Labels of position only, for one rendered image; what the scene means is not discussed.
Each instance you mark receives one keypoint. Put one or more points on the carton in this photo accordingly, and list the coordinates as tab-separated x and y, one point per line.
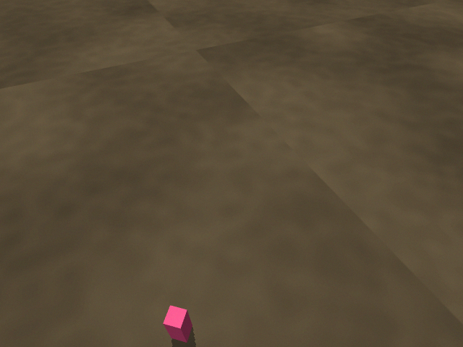
178	324

